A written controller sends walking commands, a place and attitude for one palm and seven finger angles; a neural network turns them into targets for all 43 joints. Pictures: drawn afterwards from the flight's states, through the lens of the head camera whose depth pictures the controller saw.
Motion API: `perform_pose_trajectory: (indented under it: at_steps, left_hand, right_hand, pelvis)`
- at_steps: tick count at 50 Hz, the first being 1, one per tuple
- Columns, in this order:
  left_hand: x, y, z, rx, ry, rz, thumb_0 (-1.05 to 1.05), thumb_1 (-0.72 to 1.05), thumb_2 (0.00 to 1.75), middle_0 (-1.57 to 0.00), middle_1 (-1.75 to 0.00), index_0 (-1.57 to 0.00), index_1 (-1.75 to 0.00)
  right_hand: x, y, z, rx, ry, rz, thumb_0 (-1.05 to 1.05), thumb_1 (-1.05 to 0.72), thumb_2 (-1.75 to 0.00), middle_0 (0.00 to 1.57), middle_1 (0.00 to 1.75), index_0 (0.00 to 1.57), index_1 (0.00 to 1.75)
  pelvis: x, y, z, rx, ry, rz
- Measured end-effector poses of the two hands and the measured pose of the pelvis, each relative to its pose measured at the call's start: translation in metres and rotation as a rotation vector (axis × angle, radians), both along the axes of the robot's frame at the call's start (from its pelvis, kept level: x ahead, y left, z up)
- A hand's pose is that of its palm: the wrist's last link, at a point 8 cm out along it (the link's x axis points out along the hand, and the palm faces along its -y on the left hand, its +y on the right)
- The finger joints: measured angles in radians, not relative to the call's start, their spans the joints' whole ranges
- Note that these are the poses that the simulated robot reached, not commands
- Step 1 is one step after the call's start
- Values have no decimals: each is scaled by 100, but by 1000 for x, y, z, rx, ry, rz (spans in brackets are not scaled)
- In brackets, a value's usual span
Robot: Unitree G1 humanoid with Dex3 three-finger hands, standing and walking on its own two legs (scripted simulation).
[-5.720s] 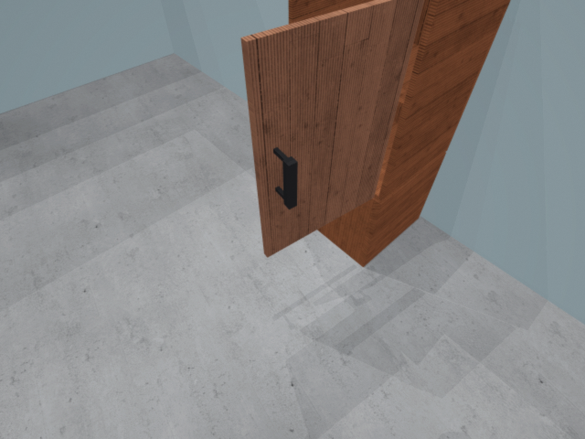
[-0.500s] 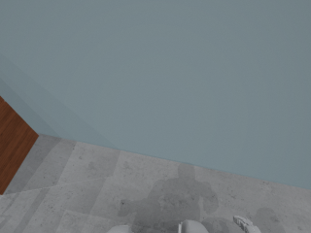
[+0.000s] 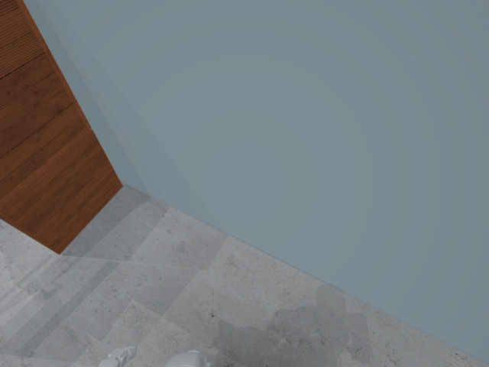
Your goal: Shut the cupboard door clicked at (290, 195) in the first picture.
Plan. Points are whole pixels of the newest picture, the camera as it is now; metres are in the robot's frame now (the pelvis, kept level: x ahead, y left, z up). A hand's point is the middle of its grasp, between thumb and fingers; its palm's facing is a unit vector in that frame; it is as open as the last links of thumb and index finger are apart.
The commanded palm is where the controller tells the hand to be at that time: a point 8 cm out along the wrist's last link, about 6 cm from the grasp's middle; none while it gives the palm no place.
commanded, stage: turn to face it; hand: left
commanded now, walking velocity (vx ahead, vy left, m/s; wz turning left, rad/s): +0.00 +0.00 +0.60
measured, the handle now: out of the picture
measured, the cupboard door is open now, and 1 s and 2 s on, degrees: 82 82 82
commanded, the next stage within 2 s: take the last steps up to it in 1.40 s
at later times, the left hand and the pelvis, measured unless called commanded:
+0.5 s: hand out of the picture +0.06 +0.20 -0.15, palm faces +0.28 -0.91 -0.31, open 7.4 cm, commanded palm none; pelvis +0.01 -0.04 +0.00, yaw +18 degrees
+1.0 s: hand out of the picture -0.03 +0.21 -0.16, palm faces +0.59 -0.76 -0.27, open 7.4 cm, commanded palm none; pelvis +0.03 -0.03 +0.00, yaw +36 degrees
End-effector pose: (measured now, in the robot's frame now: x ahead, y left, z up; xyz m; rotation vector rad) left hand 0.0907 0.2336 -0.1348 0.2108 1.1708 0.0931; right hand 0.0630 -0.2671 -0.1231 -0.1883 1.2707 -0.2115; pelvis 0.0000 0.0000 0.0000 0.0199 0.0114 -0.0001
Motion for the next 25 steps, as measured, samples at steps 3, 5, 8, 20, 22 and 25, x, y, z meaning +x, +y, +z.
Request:
perform_pose_trajectory:
  at_steps: [3, 5, 8, 20, 22, 25]
  left_hand:
    - [-20, 19, -18, -14, 34, 70, 1, 90, 90, -21, -30, -21, -30]
    - [-31, 30, -22, 1, 71, 107, 1, 90, 90, -21, -30, -21, -30]
    - [-40, 41, -16, 20, 90, 157, 1, 90, 90, -20, -30, -21, -30]
    - [-35, 28, 18, 92, -31, 268, 1, 91, 90, -20, -30, -20, -30]
    - [-39, 20, 18, 113, -51, 284, 1, 91, 90, -20, -30, -20, -30]
    - [-54, 5, 22, 108, -37, 322, 1, 91, 90, -20, -30, -20, -30]
  right_hand:
    - [26, 10, -3, -27, -45, 73, 1, -90, -90, 20, 30, 20, 30]
    - [37, 17, 0, -38, -62, 111, 0, -90, -90, 20, 30, 20, 30]
    - [44, 24, 6, -46, -65, 148, 0, -90, -90, 21, 30, 20, 30]
    - [65, 10, -12, 20, -2, 250, 0, -90, -90, 21, 30, 21, 30]
    - [75, 3, -21, 32, -2, 265, 0, -90, -90, 21, 30, 21, 30]
    - [91, -2, -20, 34, 3, 300, 1, -90, -90, 21, 30, 21, 30]
  pelvis:
    - [3, 10, -12, -18, 14, 47]
    - [2, 11, -12, -18, 15, 66]
    - [3, 10, -6, -28, 17, 95]
    - [12, -22, -2, -25, 11, 236]
    - [13, -30, -7, -18, 10, 262]
    - [14, -35, -3, -12, -5, 310]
